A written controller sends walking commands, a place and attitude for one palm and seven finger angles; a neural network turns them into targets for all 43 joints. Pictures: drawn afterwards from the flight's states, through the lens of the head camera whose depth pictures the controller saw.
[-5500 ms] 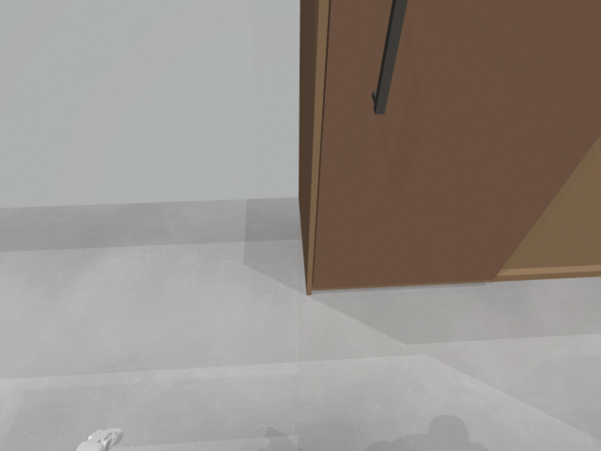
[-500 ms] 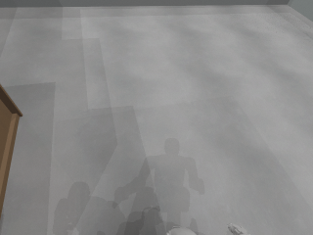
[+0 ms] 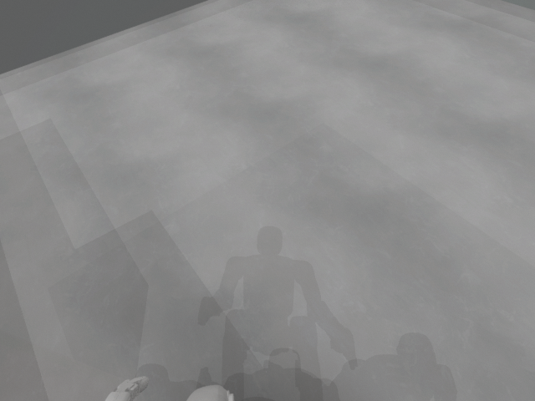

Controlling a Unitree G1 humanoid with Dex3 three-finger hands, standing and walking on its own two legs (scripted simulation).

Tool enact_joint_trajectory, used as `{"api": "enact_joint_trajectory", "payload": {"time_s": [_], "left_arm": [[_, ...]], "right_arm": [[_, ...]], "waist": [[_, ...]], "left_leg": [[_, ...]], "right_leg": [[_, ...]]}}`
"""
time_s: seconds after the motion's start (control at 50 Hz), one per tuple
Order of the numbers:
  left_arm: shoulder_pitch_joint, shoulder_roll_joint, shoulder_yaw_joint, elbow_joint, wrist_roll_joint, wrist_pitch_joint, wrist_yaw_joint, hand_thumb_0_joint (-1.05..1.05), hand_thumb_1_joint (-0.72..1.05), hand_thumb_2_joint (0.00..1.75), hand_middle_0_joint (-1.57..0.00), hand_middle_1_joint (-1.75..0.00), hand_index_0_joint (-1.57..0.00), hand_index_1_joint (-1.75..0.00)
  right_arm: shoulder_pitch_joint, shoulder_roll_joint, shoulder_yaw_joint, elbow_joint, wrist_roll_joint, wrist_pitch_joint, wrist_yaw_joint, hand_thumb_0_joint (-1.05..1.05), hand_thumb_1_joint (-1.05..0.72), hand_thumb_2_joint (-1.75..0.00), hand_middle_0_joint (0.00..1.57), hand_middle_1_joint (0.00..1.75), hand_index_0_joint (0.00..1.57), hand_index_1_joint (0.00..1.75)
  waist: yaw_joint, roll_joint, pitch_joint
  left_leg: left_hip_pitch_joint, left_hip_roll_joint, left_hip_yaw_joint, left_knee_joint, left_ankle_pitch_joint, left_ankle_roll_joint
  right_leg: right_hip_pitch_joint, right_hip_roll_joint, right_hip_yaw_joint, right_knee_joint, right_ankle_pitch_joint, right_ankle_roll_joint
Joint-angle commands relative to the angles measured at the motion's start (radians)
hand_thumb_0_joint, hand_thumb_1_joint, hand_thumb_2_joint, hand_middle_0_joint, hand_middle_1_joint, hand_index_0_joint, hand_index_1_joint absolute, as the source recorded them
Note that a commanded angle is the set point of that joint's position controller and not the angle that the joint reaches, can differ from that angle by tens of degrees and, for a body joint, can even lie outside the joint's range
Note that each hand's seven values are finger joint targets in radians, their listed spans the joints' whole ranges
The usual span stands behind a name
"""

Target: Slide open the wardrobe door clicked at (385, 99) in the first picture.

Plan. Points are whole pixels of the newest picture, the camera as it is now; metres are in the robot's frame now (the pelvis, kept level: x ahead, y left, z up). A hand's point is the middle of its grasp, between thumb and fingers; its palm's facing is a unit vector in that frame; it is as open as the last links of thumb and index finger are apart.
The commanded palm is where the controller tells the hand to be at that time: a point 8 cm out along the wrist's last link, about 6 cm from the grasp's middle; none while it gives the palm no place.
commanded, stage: walk to a spot facing it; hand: left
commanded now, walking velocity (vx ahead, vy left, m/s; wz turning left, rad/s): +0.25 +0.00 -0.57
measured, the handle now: out of the picture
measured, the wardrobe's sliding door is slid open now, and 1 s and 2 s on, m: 0.00 0.00 0.00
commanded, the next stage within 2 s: turn to face it in 0.66 s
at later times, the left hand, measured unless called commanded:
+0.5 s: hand (137, 386) +0.17 +0.26 -0.18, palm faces -0.18 -0.97 -0.17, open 7.4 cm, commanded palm none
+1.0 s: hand (242, 265) +0.39 +0.08 -0.15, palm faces -0.48 -0.85 -0.21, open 7.4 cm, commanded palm none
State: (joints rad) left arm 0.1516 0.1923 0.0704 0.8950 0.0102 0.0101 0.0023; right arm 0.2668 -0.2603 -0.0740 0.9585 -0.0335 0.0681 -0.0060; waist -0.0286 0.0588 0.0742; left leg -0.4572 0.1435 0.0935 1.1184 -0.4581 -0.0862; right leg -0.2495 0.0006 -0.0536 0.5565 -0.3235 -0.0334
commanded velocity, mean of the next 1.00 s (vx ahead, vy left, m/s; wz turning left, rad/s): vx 0.07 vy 0.00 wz -0.25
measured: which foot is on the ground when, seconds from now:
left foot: up 0.00-0.34, down 0.36-0.88, up 0.90-1.00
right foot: down 0.00-0.36, up 0.38-0.86, down 0.88-1.00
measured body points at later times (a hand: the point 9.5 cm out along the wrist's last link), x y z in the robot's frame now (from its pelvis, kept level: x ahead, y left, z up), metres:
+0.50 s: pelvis +0.12 +0.06 +0.00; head +0.15 +0.09 +0.45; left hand +0.18 +0.31 -0.17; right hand +0.17 -0.20 -0.11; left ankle +0.17 +0.14 -0.73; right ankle +0.02 -0.06 -0.64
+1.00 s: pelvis +0.18 +0.00 +0.00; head +0.19 -0.03 +0.44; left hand +0.41 +0.12 -0.13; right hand +0.03 -0.17 -0.17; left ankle +0.18 +0.15 -0.69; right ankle +0.14 -0.08 -0.73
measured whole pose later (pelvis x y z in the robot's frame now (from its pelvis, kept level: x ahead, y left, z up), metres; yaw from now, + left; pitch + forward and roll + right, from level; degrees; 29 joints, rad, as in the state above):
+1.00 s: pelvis +0.18 +0.00 +0.00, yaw -26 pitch +0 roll +0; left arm 0.06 0.13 0.02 0.95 0.02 -0.03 0.02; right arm 0.36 -0.18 -0.04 1.07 -0.01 0.05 -0.02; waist -0.08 0.05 0.06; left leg -0.32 0.12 0.12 0.93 -0.57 -0.05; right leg -0.28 -0.05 -0.17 0.60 -0.32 -0.04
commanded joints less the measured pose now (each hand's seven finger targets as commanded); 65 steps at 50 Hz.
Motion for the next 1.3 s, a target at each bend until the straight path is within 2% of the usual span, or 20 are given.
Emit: {"api": "enact_joint_trajectory", "payload": {"time_s": [0.0, 0.2, 0.26, 0.3, 0.32, 0.34, 0.36, 0.4, 0.44, 0.5, 0.64, 0.78, 0.82, 0.84, 0.86, 0.88, 1.04, 1.22, 1.26, 1.28], "left_arm": [[0.09, 0.197, 0.042, -0.026, 0.005, -0.034, 0.008, 0.0, 0.9, 0.9, -0.2, -0.3, -0.2, -0.3], [0.168, 0.205, 0.04, 0.011, 0.014, -0.054, 0.006, 0.0, 0.9, 0.9, -0.2, -0.3, -0.2, -0.3], [0.136, 0.211, 0.045, 0.008, 0.014, -0.047, 0.008, 0.0, 0.9, 0.9, -0.2, -0.3, -0.2, -0.3], [0.093, 0.194, 0.048, 0.002, 0.008, -0.041, 0.006, 0.0, 0.9, 0.9, -0.2, -0.3, -0.2, -0.3], [0.114, 0.136, 0.038, -0.004, -0.003, -0.035, 0.001, 0.0, 0.9, 0.9, -0.2, -0.3, -0.2, -0.3], [0.166, 0.076, 0.024, -0.015, -0.012, -0.032, -0.01, 0.0, 0.9, 0.9, -0.2, -0.3, -0.2, -0.3], [0.168, 0.105, 0.031, -0.015, 0.0, -0.026, -0.009, 0.0, 0.9, 0.9, -0.2, -0.3, -0.2, -0.3], [0.139, 0.117, 0.043, 0.007, 0.017, -0.011, -0.021, 0.0, 0.9, 0.9, -0.2, -0.3, -0.2, -0.3], [0.136, 0.099, 0.046, 0.014, 0.021, 0.002, -0.036, 0.0, 0.9, 0.9, -0.2, -0.3, -0.2, -0.3], [0.187, 0.066, 0.043, 0.03, 0.012, 0.022, -0.033, 0.0, 0.9, 0.9, -0.2, -0.3, -0.2, -0.3], [0.043, 0.038, 0.035, -0.029, 0.015, 0.042, -0.031, 0.0, 0.9, 0.9, -0.2, -0.3, -0.2, -0.3], [-0.047, 0.025, 0.014, -0.054, 0.02, 0.017, -0.016, 0.0, 0.9, 0.9, -0.2, -0.3, -0.2, -0.3], [0.062, 0.037, 0.009, -0.013, 0.023, -0.008, -0.005, 0.0, 0.9, 0.9, -0.2, -0.3, -0.2, -0.3], [0.151, 0.094, 0.015, 0.026, 0.029, -0.028, 0.006, 0.0, 0.9, 0.9, -0.2, -0.3, -0.2, -0.3], [0.225, 0.183, 0.024, 0.063, 0.027, -0.048, 0.023, 0.0, 0.9, 0.9, -0.2, -0.3, -0.2, -0.3], [0.213, 0.193, 0.009, 0.078, 0.005, -0.052, 0.025, 0.0, 0.9, 0.9, -0.2, -0.3, -0.2, -0.3], [0.003, 0.127, 0.003, 0.04, 0.01, -0.027, 0.041, 0.0, 0.9, 0.9, -0.2, -0.3, -0.2, -0.3], [-0.009, 0.146, 0.039, 0.002, 0.021, -0.007, 0.039, 0.0, 0.9, 0.9, -0.2, -0.3, -0.2, -0.3], [0.001, 0.126, 0.038, -0.011, 0.007, 0.006, 0.034, 0.0, 0.9, 0.9, -0.2, -0.3, -0.2, -0.3], [0.014, 0.062, 0.028, -0.043, -0.002, 0.013, 0.027, 0.0, 0.9, 0.9, -0.2, -0.3, -0.2, -0.3]], "right_arm": [[-0.069, -0.055, -0.018, -0.115, -0.002, -0.052, 0.01, 0.0, -0.9, -0.9, 0.2, 0.3, 0.2, 0.3], [-0.196, -0.04, -0.009, -0.172, 0.01, -0.086, 0.02, 0.0, -0.9, -0.9, 0.2, 0.3, 0.2, 0.3], [-0.161, -0.037, -0.006, -0.169, 0.018, -0.101, 0.014, 0.0, -0.9, -0.9, 0.2, 0.3, 0.2, 0.3], [0.01, -0.066, -0.012, -0.113, 0.017, -0.113, -0.002, 0.0, -0.9, -0.9, 0.2, 0.3, 0.2, 0.3], [0.123, -0.151, -0.026, -0.078, 0.007, -0.12, -0.016, 0.0, -0.9, -0.9, 0.2, 0.3, 0.2, 0.3], [0.196, -0.245, -0.041, -0.068, -0.001, -0.121, -0.018, 0.0, -0.9, -0.9, 0.2, 0.3, 0.2, 0.3], [0.157, -0.231, -0.027, -0.084, 0.006, -0.104, -0.017, 0.0, -0.9, -0.9, 0.2, 0.3, 0.2, 0.3], [0.001, -0.129, -0.003, -0.125, 0.004, -0.105, -0.019, 0.0, -0.9, -0.9, 0.2, 0.3, 0.2, 0.3], [-0.029, -0.074, 0.017, -0.119, 0.005, -0.11, -0.025, 0.0, -0.9, -0.9, 0.2, 0.3, 0.2, 0.3], [0.001, -0.057, 0.017, -0.095, 0.012, -0.117, -0.035, 0.0, -0.9, -0.9, 0.2, 0.3, 0.2, 0.3], [0.071, -0.059, -0.006, -0.047, 0.009, -0.105, -0.032, 0.0, -0.9, -0.9, 0.2, 0.3, 0.2, 0.3], [0.126, -0.073, -0.016, 0.008, -0.001, -0.088, -0.018, 0.0, -0.9, -0.9, 0.2, 0.3, 0.2, 0.3], [0.123, -0.071, -0.01, 0.025, 0.007, -0.089, -0.017, 0.0, -0.9, -0.9, 0.2, 0.3, 0.2, 0.3], [0.136, -0.041, -0.003, 0.025, 0.019, -0.092, -0.01, 0.0, -0.9, -0.9, 0.2, 0.3, 0.2, 0.3], [0.12, 0.044, 0.023, 0.002, 0.03, -0.092, -0.008, 0.0, -0.9, -0.9, 0.2, 0.3, 0.2, 0.3], [0.1, 0.038, 0.028, -0.005, 0.035, -0.076, -0.019, 0.0, -0.9, -0.9, 0.2, 0.3, 0.2, 0.3], [0.092, 0.047, 0.008, 0.051, 0.02, -0.022, -0.006, 0.0, -0.9, -0.9, 0.2, 0.3, 0.2, 0.3], [0.027, 0.038, -0.014, -0.038, 0.013, -0.034, 0.017, 0.0, -0.9, -0.9, 0.2, 0.3, 0.2, 0.3], [0.107, -0.026, -0.028, -0.031, 0.008, -0.045, 0.019, 0.0, -0.9, -0.9, 0.2, 0.3, 0.2, 0.3], [0.15, -0.132, -0.05, -0.041, 0.003, -0.056, 0.015, 0.0, -0.9, -0.9, 0.2, 0.3, 0.2, 0.3]], "waist": [[0.046, -0.189, -0.061], [0.074, -0.202, -0.009], [0.053, -0.218, -0.018], [-0.028, -0.146, -0.075], [-0.065, 0.035, -0.16], [-0.065, 0.319, -0.22], [-0.05, 0.23, -0.182], [-0.002, 0.133, -0.022], [0.027, 0.12, 0.032], [0.046, 0.12, -0.067], [0.01, 0.065, -0.065], [-0.03, 0.143, -0.045], [0.033, 0.074, -0.119], [0.07, -0.041, -0.207], [0.093, -0.286, -0.294], [0.081, -0.244, -0.313], [0.014, -0.196, -0.046], [0.008, -0.227, -0.063], [-0.033, -0.033, -0.123], [-0.048, 0.313, -0.125]], "left_leg": [[-0.149, 0.001, -0.034, -0.031, 0.114, -0.019], [-0.135, -0.041, -0.047, -0.291, 0.138, -0.007], [0.054, -0.075, -0.041, -0.452, 0.138, 0.013], [0.329, -0.093, -0.027, -0.65, 0.257, 0.019], [0.513, 0.048, -0.16, -0.735, 0.217, 0.046], [0.618, 0.348, -0.483, -0.813, 0.262, 0.135], [0.487, 0.4, -0.521, -0.863, 0.16, 0.191], [0.253, 0.313, -0.355, -0.919, 0.033, 0.171], [0.185, 0.226, -0.178, -0.905, 0.243, 0.135], [0.286, 0.19, -0.016, -0.828, 0.593, 0.132], [0.407, 0.236, 0.065, -0.786, 0.721, 0.194], [0.372, 0.242, 0.102, -0.696, 0.781, 0.194], [0.356, 0.192, 0.128, -0.555, 0.812, 0.144], [0.245, 0.144, 0.152, -0.417, 0.673, 0.095], [0.031, 0.018, 0.167, -0.252, 0.041, 0.04], [0.053, -0.005, 0.022, -0.199, -0.195, 0.036], [-0.002, -0.046, -0.027, -0.041, 0.002, 0.015], [0.085, -0.054, 0.044, -0.386, 0.108, 0.031], [0.261, -0.036, -0.023, -0.606, 0.32, 0.059], [0.342, 0.196, -0.39, -0.738, 0.591, 0.159]], "right_leg": [[0.14, -0.222, 0.274, -0.266, 0.295, -0.128], [0.154, -0.228, 0.374, -0.284, 0.222, -0.159], [0.063, -0.209, 0.388, -0.226, 0.258, -0.134], [-0.041, -0.123, 0.332, -0.065, 0.239, -0.077], [-0.142, -0.013, 0.255, 0.168, 0.123, -0.033], [-0.348, 0.092, 0.087, 0.482, -0.291, 0.036], [-0.344, 0.024, 0.128, 0.611, -0.297, 0.035], [-0.335, -0.036, 0.092, 0.686, -0.178, 0.042], [-0.303, -0.061, 0.071, 0.687, -0.063, 0.057], [-0.289, -0.056, 0.053, 0.697, 0.004, 0.079], [-0.362, -0.089, 0.004, 0.529, 0.017, 0.103], [-0.168, -0.046, -0.064, 0.171, -0.051, 0.061], [0.016, -0.026, -0.072, -0.072, 0.143, 0.045], [0.224, -0.121, 0.018, -0.138, 0.412, 0.023], [0.415, -0.375, 0.264, -0.112, 0.864, -0.07], [0.36, -0.44, 0.226, -0.094, 1.055, -0.17], [0.06, -0.342, -0.033, -0.2, 0.618, -0.103], [0.038, -0.381, -0.11, -0.097, 0.321, -0.061], [-0.06, -0.315, -0.155, 0.122, 0.16, 0.01], [-0.28, -0.167, -0.181, 0.366, -0.213, 0.098]]}}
